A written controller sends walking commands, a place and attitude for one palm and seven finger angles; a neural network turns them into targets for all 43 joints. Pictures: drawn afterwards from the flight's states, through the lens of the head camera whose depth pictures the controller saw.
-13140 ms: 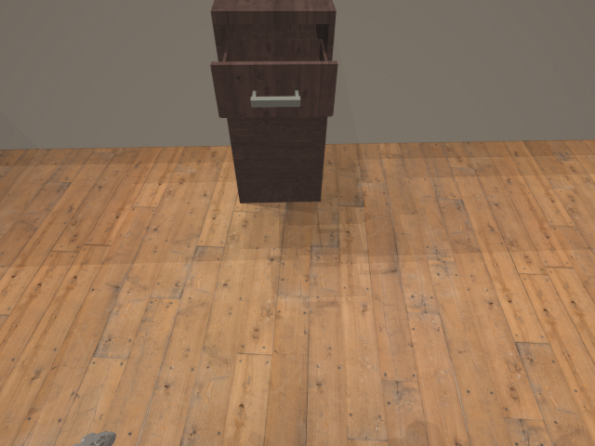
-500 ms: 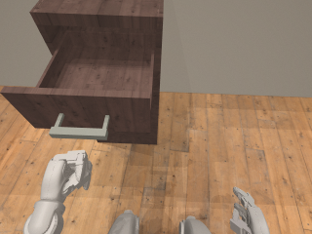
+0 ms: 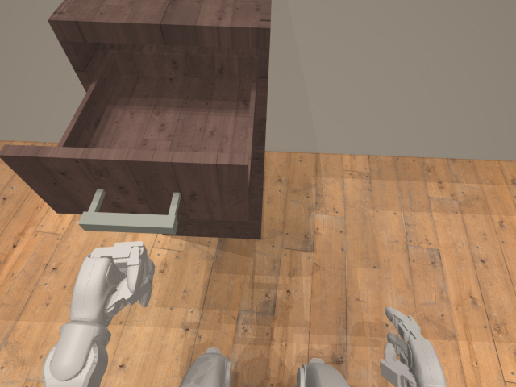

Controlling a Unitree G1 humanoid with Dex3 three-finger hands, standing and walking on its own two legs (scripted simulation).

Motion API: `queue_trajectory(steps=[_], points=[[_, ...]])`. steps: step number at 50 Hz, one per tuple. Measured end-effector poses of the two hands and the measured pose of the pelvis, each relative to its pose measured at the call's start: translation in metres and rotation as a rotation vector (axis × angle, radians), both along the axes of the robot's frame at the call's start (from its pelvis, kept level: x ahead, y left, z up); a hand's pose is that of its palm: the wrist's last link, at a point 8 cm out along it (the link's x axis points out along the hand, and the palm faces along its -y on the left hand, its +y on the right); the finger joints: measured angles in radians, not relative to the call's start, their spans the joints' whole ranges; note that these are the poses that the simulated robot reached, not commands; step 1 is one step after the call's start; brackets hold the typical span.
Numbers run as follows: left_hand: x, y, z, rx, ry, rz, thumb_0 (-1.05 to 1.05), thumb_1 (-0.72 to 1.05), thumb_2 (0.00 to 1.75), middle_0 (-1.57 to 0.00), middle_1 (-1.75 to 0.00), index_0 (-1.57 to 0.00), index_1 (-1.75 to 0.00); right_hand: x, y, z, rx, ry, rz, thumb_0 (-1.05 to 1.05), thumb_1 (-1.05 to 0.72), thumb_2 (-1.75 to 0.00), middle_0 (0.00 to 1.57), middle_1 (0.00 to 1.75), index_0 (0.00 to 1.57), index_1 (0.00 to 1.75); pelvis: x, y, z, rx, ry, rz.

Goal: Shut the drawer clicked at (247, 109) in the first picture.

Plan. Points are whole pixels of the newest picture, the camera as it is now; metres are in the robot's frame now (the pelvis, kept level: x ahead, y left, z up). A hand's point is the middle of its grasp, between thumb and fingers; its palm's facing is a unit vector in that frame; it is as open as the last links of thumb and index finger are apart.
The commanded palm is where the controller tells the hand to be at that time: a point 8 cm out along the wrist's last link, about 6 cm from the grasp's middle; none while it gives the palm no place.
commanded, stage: push the drawer shut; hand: left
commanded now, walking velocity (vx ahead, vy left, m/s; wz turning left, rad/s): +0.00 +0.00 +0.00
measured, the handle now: (133, 210) +0.36 +0.21 +0.05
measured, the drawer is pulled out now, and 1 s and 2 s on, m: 0.28 0.19 0.05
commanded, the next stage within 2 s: none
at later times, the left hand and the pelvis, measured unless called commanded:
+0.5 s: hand (157, 238) +0.32 +0.17 +0.04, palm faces -0.02 -1.00 -0.06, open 3.0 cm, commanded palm +0.31 +0.22 +0.05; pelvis +0.00 +0.00 +0.00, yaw +0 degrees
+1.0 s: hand (164, 208) +0.37 +0.17 +0.04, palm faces -0.02 -1.00 -0.05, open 3.2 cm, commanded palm +0.36 +0.23 +0.05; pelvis -0.01 +0.00 +0.01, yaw -1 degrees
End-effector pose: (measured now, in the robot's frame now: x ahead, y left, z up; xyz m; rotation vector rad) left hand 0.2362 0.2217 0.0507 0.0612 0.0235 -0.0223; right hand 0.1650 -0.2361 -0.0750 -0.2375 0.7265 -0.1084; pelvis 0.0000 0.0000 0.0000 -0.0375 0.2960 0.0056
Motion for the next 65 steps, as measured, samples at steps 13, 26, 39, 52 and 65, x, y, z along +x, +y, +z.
queue_trajectory(steps=[13,26,39,52,65], points=[[0.036,-0.001,-0.003,-0.001,0.011,-0.002,0.01,0.87,0.91,-1.40,-1.60,-1.40,-1.59,-0.014,-0.005,-0.005,0.002,0.071,-0.023,0.02,-0.91,-0.89,0.20,0.30,0.21,0.30,0.001,-0.002,0.004,0.007,0.004,-0.006],[0.069,0.002,-0.005,-0.003,-0.001,0.004,-0.01,0.83,0.90,-1.40,-1.60,-1.40,-1.60,-0.031,-0.012,-0.012,-0.015,0.135,-0.050,0.02,-0.91,-0.89,0.20,0.30,0.21,0.30,-0.004,-0.001,0.004,0.007,0.007,-0.008],[0.094,0.000,-0.002,-0.007,-0.012,0.008,0.03,0.85,0.90,-1.40,-1.60,-1.40,-1.60,-0.051,-0.012,-0.013,-0.005,0.189,-0.077,0.02,-0.91,-0.89,0.20,0.30,0.21,0.30,-0.005,0.001,0.008,0.012,0.008,-0.020],[0.123,0.003,-0.003,-0.009,-0.012,0.000,0.02,0.83,0.89,-1.40,-1.60,-1.40,-1.60,-0.072,-0.014,-0.018,-0.016,0.261,-0.103,0.01,-0.91,-0.89,0.20,0.30,0.21,0.30,-0.009,0.003,0.006,0.008,0.019,-0.023],[0.158,0.003,-0.003,-0.016,-0.012,0.009,0.02,0.82,0.89,-1.40,-1.60,-1.40,-1.60,-0.101,-0.016,-0.025,-0.023,0.346,-0.139,0.01,-0.91,-0.89,0.20,0.30,0.21,0.30,-0.012,0.005,0.003,0.005,0.043,-0.029]])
